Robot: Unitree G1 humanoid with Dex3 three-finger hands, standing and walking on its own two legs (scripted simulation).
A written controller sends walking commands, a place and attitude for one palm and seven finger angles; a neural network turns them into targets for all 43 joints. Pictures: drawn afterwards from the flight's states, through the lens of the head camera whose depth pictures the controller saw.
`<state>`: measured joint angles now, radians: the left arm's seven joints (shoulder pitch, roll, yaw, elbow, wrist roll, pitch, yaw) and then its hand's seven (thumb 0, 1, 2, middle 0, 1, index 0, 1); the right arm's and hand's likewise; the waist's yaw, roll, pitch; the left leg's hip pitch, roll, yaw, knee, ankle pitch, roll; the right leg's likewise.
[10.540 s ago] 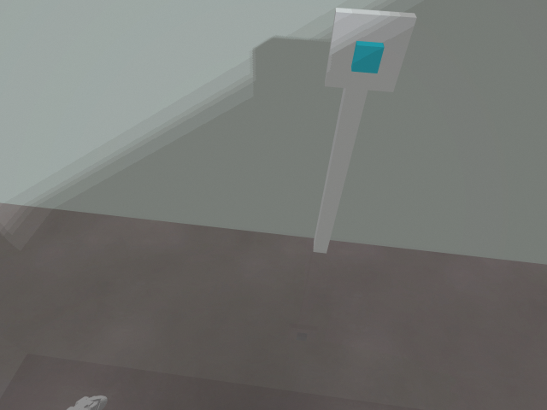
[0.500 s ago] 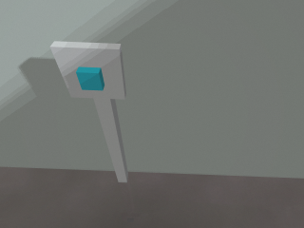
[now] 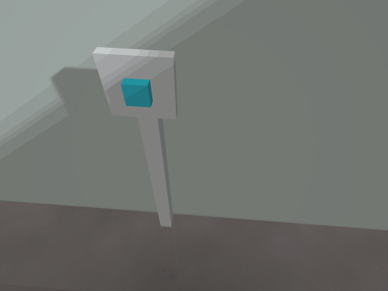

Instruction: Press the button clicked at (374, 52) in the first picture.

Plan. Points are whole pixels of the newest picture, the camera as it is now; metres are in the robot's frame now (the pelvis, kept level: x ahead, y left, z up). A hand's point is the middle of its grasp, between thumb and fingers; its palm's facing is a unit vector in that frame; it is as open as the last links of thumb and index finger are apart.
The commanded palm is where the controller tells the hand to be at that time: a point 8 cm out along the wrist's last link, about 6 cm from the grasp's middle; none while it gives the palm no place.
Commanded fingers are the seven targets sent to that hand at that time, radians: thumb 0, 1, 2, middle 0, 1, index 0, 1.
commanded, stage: come to a stop and stand still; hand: left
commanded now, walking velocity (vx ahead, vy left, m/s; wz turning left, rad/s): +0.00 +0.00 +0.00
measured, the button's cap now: (138, 92) +0.52 +0.18 +0.13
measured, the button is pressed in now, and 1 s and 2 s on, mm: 0 0 0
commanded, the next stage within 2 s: look again from close up in 0.20 s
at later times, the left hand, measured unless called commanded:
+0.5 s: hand out of the picture +0.00 +0.18 -0.18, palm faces +0.03 -0.98 -0.20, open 7.4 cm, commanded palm none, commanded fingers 0.00 0.90 0.90 -0.20 -0.30 -0.20 -0.30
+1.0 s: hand out of the picture -0.02 +0.16 -0.18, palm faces +0.04 -0.99 -0.14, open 7.4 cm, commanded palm none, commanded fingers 0.00 0.90 0.90 -0.20 -0.30 -0.20 -0.30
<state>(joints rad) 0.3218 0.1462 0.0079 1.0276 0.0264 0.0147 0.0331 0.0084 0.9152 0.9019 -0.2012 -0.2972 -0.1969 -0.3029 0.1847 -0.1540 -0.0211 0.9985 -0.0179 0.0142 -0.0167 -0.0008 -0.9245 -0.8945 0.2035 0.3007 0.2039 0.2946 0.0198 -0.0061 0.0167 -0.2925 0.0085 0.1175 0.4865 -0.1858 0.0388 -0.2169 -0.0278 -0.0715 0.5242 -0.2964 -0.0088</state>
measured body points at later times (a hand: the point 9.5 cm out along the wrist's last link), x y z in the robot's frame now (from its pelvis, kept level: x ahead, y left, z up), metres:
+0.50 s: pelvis -0.01 +0.01 +0.00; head -0.01 +0.01 +0.45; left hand +0.00 +0.23 -0.16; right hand -0.02 -0.20 -0.16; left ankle +0.05 +0.09 -0.74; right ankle -0.01 -0.11 -0.74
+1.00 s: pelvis -0.01 +0.00 +0.00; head -0.02 +0.02 +0.45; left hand -0.02 +0.21 -0.17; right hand +0.01 -0.23 -0.15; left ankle +0.05 +0.09 -0.74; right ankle -0.01 -0.11 -0.74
